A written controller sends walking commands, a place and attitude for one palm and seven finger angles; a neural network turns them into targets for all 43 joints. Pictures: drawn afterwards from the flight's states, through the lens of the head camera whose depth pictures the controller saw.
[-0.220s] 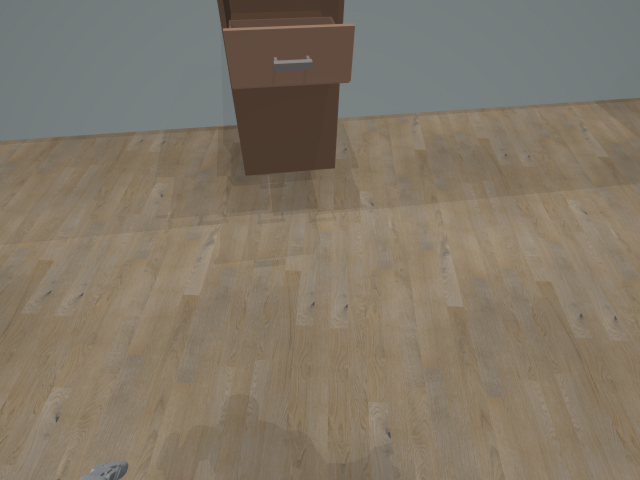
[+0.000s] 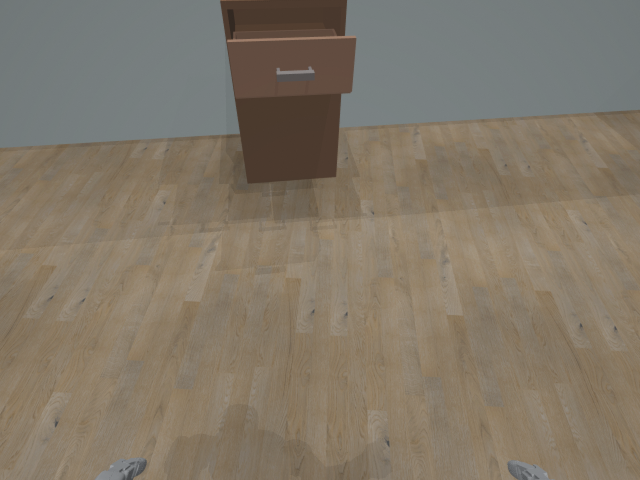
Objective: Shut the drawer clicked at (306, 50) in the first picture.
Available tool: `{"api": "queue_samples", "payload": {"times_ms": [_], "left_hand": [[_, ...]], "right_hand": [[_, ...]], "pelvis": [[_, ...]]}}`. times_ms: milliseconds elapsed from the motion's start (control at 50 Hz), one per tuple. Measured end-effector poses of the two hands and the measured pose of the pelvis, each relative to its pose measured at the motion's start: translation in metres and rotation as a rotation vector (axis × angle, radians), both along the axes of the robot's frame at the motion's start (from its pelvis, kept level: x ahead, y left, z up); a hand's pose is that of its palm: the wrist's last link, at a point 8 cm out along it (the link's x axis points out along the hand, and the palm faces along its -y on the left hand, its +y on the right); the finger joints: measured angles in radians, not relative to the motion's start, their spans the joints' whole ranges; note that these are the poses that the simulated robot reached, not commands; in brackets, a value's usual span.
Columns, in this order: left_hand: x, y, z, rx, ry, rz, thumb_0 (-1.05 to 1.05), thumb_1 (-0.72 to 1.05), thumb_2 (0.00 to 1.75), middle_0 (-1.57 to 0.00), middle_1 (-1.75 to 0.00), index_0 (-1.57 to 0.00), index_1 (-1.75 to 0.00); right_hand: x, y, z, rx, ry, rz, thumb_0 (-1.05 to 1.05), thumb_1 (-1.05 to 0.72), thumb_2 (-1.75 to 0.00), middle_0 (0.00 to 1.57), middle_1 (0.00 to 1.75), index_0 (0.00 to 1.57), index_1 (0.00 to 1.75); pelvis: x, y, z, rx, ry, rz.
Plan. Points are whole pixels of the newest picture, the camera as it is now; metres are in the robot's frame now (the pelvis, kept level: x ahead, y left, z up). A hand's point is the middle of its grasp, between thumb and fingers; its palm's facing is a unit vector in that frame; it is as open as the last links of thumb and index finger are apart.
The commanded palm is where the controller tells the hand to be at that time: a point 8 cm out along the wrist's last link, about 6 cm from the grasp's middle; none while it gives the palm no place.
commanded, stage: stand and wait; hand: left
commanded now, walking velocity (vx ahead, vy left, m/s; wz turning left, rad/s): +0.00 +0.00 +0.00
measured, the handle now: (294, 72) +1.29 +0.16 -0.07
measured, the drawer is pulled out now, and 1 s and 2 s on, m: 0.29 0.29 0.29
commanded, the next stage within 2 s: look at it before walking up in 0.60 s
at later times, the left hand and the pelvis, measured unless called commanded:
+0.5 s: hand out of the picture +0.05 +0.24 -0.15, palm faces -0.03 -0.94 -0.34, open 7.4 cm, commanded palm none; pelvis -0.02 -0.01 +0.01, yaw +0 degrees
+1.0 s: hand out of the picture +0.05 +0.23 -0.15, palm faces -0.04 -0.94 -0.33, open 7.4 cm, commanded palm none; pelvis -0.03 -0.02 +0.01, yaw +0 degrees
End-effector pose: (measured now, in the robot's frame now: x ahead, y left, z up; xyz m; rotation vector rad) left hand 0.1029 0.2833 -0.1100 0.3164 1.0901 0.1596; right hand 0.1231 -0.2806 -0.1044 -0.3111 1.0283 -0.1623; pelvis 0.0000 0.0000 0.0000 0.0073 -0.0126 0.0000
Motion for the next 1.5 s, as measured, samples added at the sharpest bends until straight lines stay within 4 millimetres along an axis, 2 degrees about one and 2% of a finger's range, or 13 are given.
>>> {"api": "queue_samples", "payload": {"times_ms": [120,340,560,820,1060,1340,1420,1500], "left_hand": [[-0.014,-0.004,-0.003,-0.007,0.03,0.015,0.01,0.9,0.9,-0.2,-0.3,-0.2,-0.3],[-0.045,-0.002,-0.005,0.008,0.107,0.041,0.01,0.9,0.9,-0.2,-0.3,-0.2,-0.3],[-0.055,-0.003,-0.001,0.016,0.114,0.037,0.01,0.9,0.9,-0.2,-0.3,-0.2,-0.3],[-0.054,-0.011,0.0,0.007,0.092,0.025,0.01,0.9,0.9,-0.2,-0.3,-0.2,-0.3],[-0.061,-0.013,-0.003,0.002,0.117,0.026,0.01,0.9,0.9,-0.2,-0.3,-0.2,-0.3],[-0.06,-0.01,-0.003,0.005,0.124,0.029,0.01,0.9,0.9,-0.2,-0.3,-0.2,-0.3],[-0.061,-0.014,-0.007,-0.003,0.132,0.036,0.01,0.9,0.9,-0.2,-0.3,-0.2,-0.3],[-0.07,-0.027,-0.02,-0.049,0.18,0.042,0.01,0.9,0.9,-0.2,-0.3,-0.2,-0.3]], "right_hand": [[-0.011,-0.005,-0.001,-0.004,0.03,-0.011,0.0,-0.9,-0.9,0.21,0.3,0.2,0.3],[-0.051,-0.022,-0.007,-0.021,0.129,-0.05,0.0,-0.9,-0.9,0.21,0.3,0.2,0.3],[-0.076,-0.027,-0.01,-0.012,0.166,-0.067,0.0,-0.9,-0.9,0.21,0.3,0.2,0.3],[-0.084,-0.026,-0.01,0.0,0.163,-0.068,0.0,-0.9,-0.9,0.21,0.3,0.2,0.3],[-0.088,-0.028,-0.01,-0.003,0.177,-0.073,0.0,-0.9,-0.9,0.21,0.3,0.2,0.3],[-0.082,-0.027,-0.008,-0.006,0.175,-0.072,0.0,-0.9,-0.9,0.21,0.3,0.2,0.3],[-0.081,-0.021,-0.012,0.003,0.178,-0.074,0.0,-0.9,-0.9,0.2,0.3,0.2,0.3],[-0.089,-0.006,-0.023,0.041,0.205,-0.095,0.0,-0.9,-0.9,0.2,0.3,0.2,0.3]], "pelvis": [[-0.002,-0.004,0.002,-0.001,-0.006,0.001],[-0.01,-0.009,0.004,-0.001,-0.015,0.0],[-0.02,-0.013,0.006,-0.001,-0.022,-0.003],[-0.028,-0.016,0.007,0.0,-0.023,-0.005],[-0.028,-0.017,0.007,-0.002,-0.017,-0.007],[-0.024,-0.016,0.008,-0.002,-0.017,-0.009],[-0.02,-0.015,0.006,-0.003,-0.014,-0.018],[-0.006,-0.013,0.001,-0.006,-0.006,-0.037]]}}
